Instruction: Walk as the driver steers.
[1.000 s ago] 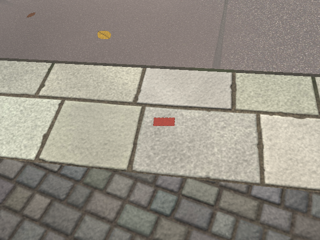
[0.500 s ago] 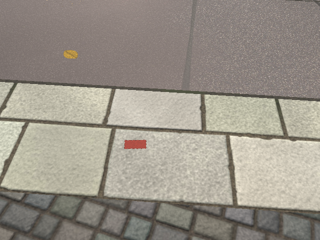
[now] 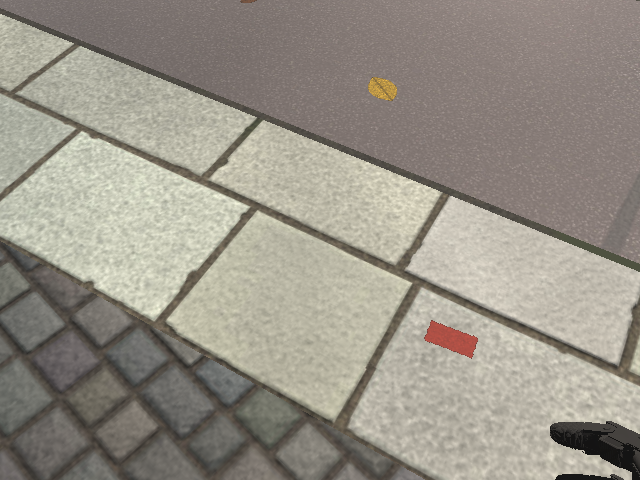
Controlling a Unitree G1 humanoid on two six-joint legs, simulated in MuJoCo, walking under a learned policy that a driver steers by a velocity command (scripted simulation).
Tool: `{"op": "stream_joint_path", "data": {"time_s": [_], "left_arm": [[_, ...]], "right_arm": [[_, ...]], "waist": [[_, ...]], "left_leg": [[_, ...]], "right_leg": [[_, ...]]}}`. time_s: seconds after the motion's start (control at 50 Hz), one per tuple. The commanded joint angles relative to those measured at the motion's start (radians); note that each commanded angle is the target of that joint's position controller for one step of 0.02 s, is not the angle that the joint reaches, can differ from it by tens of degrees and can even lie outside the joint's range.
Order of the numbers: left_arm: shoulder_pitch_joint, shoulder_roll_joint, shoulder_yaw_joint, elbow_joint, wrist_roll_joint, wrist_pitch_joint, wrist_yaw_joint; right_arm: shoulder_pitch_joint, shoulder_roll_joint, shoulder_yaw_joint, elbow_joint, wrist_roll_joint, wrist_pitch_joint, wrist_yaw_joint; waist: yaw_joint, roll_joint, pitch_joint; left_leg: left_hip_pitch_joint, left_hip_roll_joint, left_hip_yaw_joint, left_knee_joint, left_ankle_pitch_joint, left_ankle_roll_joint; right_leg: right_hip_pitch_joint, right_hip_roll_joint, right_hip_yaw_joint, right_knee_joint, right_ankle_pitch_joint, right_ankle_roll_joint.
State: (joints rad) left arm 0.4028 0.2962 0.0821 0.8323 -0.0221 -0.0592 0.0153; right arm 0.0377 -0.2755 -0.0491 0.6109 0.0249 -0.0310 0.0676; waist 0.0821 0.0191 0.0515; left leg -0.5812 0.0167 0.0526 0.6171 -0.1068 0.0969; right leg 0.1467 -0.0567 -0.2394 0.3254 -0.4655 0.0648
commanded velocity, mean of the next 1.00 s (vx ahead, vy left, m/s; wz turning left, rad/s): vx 0.33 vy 0.00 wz -0.13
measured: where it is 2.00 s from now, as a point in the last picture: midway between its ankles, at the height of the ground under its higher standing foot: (361, 387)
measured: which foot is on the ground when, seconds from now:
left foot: up 0.00-0.00, down 0.02-0.58, up 0.60-0.96, down 0.98-1.00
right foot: down 0.00-0.00, up 0.02-0.54, down 0.56-1.00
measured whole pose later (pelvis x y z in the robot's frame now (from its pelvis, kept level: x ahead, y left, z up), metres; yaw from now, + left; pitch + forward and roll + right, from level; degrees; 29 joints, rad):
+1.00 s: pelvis +0.49 +0.04 +0.01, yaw -13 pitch +2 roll -1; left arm 0.19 0.32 0.06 0.65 0.00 0.03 0.02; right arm 0.18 -0.29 -0.03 0.69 -0.01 -0.03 -0.02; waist 0.01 0.01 0.01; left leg -0.41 0.00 -0.08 0.56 -0.18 -0.03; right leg -0.35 0.13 0.18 0.59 -0.27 -0.02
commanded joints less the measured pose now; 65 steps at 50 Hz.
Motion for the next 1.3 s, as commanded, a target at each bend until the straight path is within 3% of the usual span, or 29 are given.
{"op": "stream_joint_path", "data": {"time_s": [0.02, 0.04, 0.06, 0.08, 0.12, 0.16, 0.2, 0.36, 0.48, 0.54, 0.56, 0.58, 0.6, 0.62, 0.64, 0.66, 0.7, 0.78, 0.84, 0.92, 0.98, 1.0, 1.02, 1.04, 1.06, 1.08, 1.18, 1.26, 1.3], "left_arm": [[-0.050, 0.183, 0.032, -0.092, 0.006, -0.007, 0.015], [0.064, 0.020, -0.020, -0.153, 0.043, -0.028, -0.001], [-0.042, 0.105, -0.012, -0.164, 0.008, -0.067, -0.012], [-0.149, 0.155, 0.001, -0.200, -0.028, -0.081, -0.017], [-0.167, 0.140, -0.003, -0.195, 0.013, -0.092, -0.003], [-0.109, 0.142, 0.003, -0.176, 0.024, -0.068, -0.005], [-0.081, 0.112, -0.006, -0.150, 0.029, -0.044, -0.010], [-0.333, 0.053, -0.035, -0.200, 0.004, -0.043, -0.035], [-0.416, 0.052, -0.037, -0.255, 0.005, -0.049, -0.081], [-0.197, 0.131, 0.002, -0.217, 0.024, -0.050, -0.083], [-0.068, 0.177, 0.022, -0.200, 0.025, -0.051, -0.073], [-0.005, 0.291, 0.043, -0.207, 0.036, -0.043, -0.062], [0.008, 0.233, 0.025, -0.219, 0.039, -0.038, -0.056], [-0.029, 0.179, 0.016, -0.239, 0.029, -0.019, -0.047], [-0.096, 0.154, 0.009, -0.251, 0.015, -0.007, -0.039], [-0.147, 0.145, 0.005, -0.259, 0.007, 0.006, -0.033], [-0.200, 0.156, 0.008, -0.268, 0.022, 0.019, -0.027], [-0.236, 0.182, 0.022, -0.260, 0.022, 0.032, -0.013], [-0.240, 0.184, 0.025, -0.256, 0.009, 0.059, 0.005], [-0.225, 0.156, 0.015, -0.245, 0.015, 0.081, 0.011], [-0.221, 0.106, -0.005, -0.238, 0.012, 0.081, 0.009], [-0.165, 0.056, -0.021, -0.234, 0.031, 0.075, 0.006], [-0.079, 0.043, -0.026, -0.235, 0.034, 0.068, 0.005], [-0.126, 0.111, -0.010, -0.238, 0.037, 0.064, 0.008], [-0.166, 0.164, 0.009, -0.230, 0.021, 0.069, 0.012], [-0.171, 0.152, 0.014, -0.214, 0.017, 0.082, 0.018], [-0.189, 0.031, -0.023, -0.197, 0.019, 0.101, 0.014], [-0.163, 0.040, -0.018, -0.159, 0.016, 0.096, 0.006], [-0.175, 0.114, -0.008, -0.175, 0.041, 0.096, 0.012]], "right_arm": [[0.396, -0.239, -0.110, 0.024, 0.007, 0.016, -0.031], [0.350, -0.350, -0.117, 0.015, 0.011, 0.007, -0.039], [0.387, -0.272, -0.094, -0.019, 0.003, -0.007, -0.037], [0.352, -0.216, -0.077, 0.002, -0.006, -0.021, -0.033], [0.221, -0.172, -0.061, -0.010, -0.008, -0.033, -0.035], [0.155, -0.139, -0.049, -0.028, -0.031, -0.038, -0.041], [0.162, -0.124, -0.040, 0.003, -0.025, -0.050, -0.044], [0.263, -0.164, -0.033, 0.101, -0.025, -0.065, -0.062], [0.308, -0.173, -0.037, 0.156, -0.027, -0.032, -0.070], [0.257, -0.201, -0.039, 0.129, -0.032, -0.006, -0.098], [0.237, -0.193, -0.032, 0.112, -0.032, -0.007, -0.105], [0.336, -0.110, -0.006, 0.074, -0.068, -0.027, -0.101], [0.386, -0.106, 0.011, 0.079, -0.064, -0.048, -0.080], [0.306, -0.198, -0.010, 0.076, -0.028, -0.054, -0.065], [0.222, -0.188, -0.007, 0.040, -0.013, -0.053, -0.063], [0.184, -0.173, -0.005, 0.034, -0.023, -0.045, -0.070], [0.207, -0.158, -0.008, 0.026, -0.032, -0.015, -0.083], [0.254, -0.112, 0.005, 0.051, -0.042, 0.002, -0.106], [0.197, -0.114, 0.002, 0.041, -0.036, 0.010, -0.106], [0.133, -0.118, -0.003, 0.021, -0.027, 0.006, -0.091], [0.159, -0.116, -0.013, 0.020, -0.038, -0.019, -0.082], [0.161, -0.175, -0.022, 0.002, -0.061, -0.023, -0.088], [0.126, -0.221, -0.033, 0.002, -0.078, -0.009, -0.093], [0.160, -0.160, -0.022, 0.015, -0.075, -0.008, -0.089], [0.162, -0.143, -0.017, 0.017, -0.065, -0.009, -0.085], [0.140, -0.140, -0.018, 0.019, -0.053, -0.007, -0.084], [0.093, -0.102, -0.007, 0.039, -0.039, 0.017, -0.085], [0.131, -0.101, -0.007, 0.065, -0.021, 0.027, -0.083], [0.166, -0.088, 0.001, 0.075, -0.036, 0.006, -0.075]], "waist": [[-0.278, -0.036, -0.236], [-0.124, 0.254, -0.343], [-0.209, 0.142, -0.473], [-0.218, 0.090, -0.306], [-0.123, -0.021, -0.139], [-0.060, 0.020, -0.118], [-0.050, 0.015, -0.104], [-0.163, 0.020, 0.002], [-0.177, 0.007, 0.031], [-0.054, 0.067, -0.139], [0.024, 0.040, -0.214], [-0.023, -0.209, -0.369], [-0.021, -0.254, -0.558], [0.023, -0.110, -0.524], [0.006, -0.055, -0.373], [-0.027, 0.034, -0.243], [-0.099, -0.009, -0.143], [-0.124, -0.086, -0.184], [-0.106, -0.112, -0.223], [-0.074, -0.167, -0.198], [-0.101, -0.164, -0.167], [-0.070, -0.040, -0.191], [-0.003, 0.204, -0.174], [-0.058, 0.224, -0.183], [-0.081, 0.151, -0.158], [-0.075, 0.105, -0.147], [-0.077, 0.160, -0.130], [-0.072, 0.160, -0.144], [-0.096, 0.052, -0.146]], "left_leg": [[0.710, -0.036, -0.082, -0.027, -0.029, 0.109], [1.007, 0.249, -0.688, -0.134, -0.268, 0.295], [1.029, 0.309, -0.929, -0.303, -0.431, 0.323], [0.924, 0.283, -0.786, -0.340, -0.367, 0.262], [0.613, 0.200, -0.566, -0.341, -0.117, 0.207], [0.459, 0.173, -0.472, -0.380, 0.054, 0.210], [0.387, 0.161, -0.364, -0.405, 0.191, 0.209], [0.421, 0.117, -0.139, -0.479, 0.141, 0.096], [0.701, 0.201, -0.094, -0.357, 0.418, 0.076], [0.694, 0.149, -0.043, -0.016, 0.956, 0.015], [0.542, 0.110, -0.013, 0.213, 0.828, -0.031], [0.177, -0.034, 0.016, 0.627, 0.083, -0.115], [-0.070, -0.149, -0.146, 0.854, -0.555, -0.156], [-0.093, -0.060, -0.226, 0.874, -0.477, -0.143], [-0.137, -0.018, -0.197, 0.810, -0.428, -0.136], [-0.142, 0.007, -0.165, 0.734, -0.397, -0.142], [-0.018, 0.025, -0.149, 0.605, -0.350, -0.158], [0.089, -0.009, -0.117, 0.367, -0.235, -0.207], [0.140, -0.029, -0.131, 0.245, -0.111, -0.212], [0.175, -0.030, -0.133, 0.100, -0.098, -0.190], [0.324, 0.000, -0.133, -0.189, 0.078, -0.123], [0.419, 0.174, -0.294, -0.230, 0.252, -0.062], [0.471, 0.327, -0.479, -0.235, 0.438, 0.098], [0.432, 0.378, -0.590, -0.278, 0.360, 0.197], [0.419, 0.334, -0.538, -0.273, 0.289, 0.183], [0.414, 0.287, -0.470, -0.263, 0.238, 0.144], [0.371, 0.151, -0.255, -0.242, 0.260, 0.078], [0.396, 0.142, -0.263, -0.204, 0.182, 0.063], [0.299, 0.105, -0.233, -0.174, 0.033, -0.026]], "right_leg": [[-0.392, -0.154, 0.026, 0.614, 0.896, -0.088], [-0.819, 0.047, 0.115, 0.995, -0.106, -0.029], [-0.901, 0.071, 0.349, 1.102, -0.132, -0.043], [-0.981, 0.027, 0.347, 1.084, -0.027, -0.061], [-0.885, -0.047, 0.337, 0.910, 0.115, -0.069], [-0.771, -0.082, 0.339, 0.850, 0.169, -0.055], [-0.740, -0.093, 0.305, 0.783, 0.207, -0.029], [-0.755, -0.050, 0.250, 0.329, 0.683, -0.050], [-0.877, 0.014, 0.243, 0.208, 0.491, -0.115], [-0.574, 0.132, 0.152, 0.196, 0.422, -0.165], [-0.329, 0.085, 0.226, 0.143, 0.620, -0.213], [0.076, -0.195, 0.587, 0.252, 1.061, -0.373], [0.320, -0.353, 0.953, 0.180, 1.152, -0.519], [0.248, -0.290, 0.811, 0.170, 1.057, -0.457], [0.105, -0.243, 0.700, 0.146, 0.991, -0.412], [-0.076, -0.202, 0.636, 0.096, 0.932, -0.384], [-0.339, -0.142, 0.583, 0.021, 0.864, -0.367], [-0.466, -0.080, 0.499, 0.033, 0.951, -0.344], [-0.476, -0.047, 0.511, 0.056, 0.756, -0.294], [-0.443, -0.058, 0.575, 0.093, 0.536, -0.264], [-0.438, -0.019, 0.605, 0.187, 0.432, -0.196], [-0.489, 0.049, 0.539, 0.311, 0.239, -0.136], [-0.612, 0.178, 0.414, 0.446, -0.117, -0.074], [-0.643, 0.130, 0.402, 0.593, -0.189, -0.031], [-0.653, 0.118, 0.405, 0.693, -0.157, -0.016], [-0.664, 0.110, 0.403, 0.737, -0.118, 0.000], [-0.499, 0.068, 0.296, 0.454, -0.006, 0.035], [-0.338, 0.075, 0.261, 0.068, 0.266, -0.001], [-0.230, -0.029, 0.370, 0.075, 0.467, -0.058]]}}
Velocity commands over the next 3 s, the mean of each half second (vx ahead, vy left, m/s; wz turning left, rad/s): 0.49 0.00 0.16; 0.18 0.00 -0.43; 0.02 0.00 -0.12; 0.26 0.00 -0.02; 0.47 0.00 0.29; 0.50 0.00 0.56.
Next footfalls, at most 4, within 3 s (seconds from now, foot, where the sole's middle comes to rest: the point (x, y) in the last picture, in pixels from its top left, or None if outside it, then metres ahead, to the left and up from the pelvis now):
0.02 left None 0.19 0.09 -0.75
0.56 right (394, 437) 0.52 -0.08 -0.75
0.98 left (294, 384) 0.62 0.14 -0.75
1.28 right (405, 451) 0.50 -0.10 -0.75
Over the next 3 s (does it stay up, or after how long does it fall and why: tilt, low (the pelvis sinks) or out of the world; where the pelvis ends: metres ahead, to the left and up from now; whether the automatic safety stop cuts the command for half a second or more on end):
stays up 1.15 -0.04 0.03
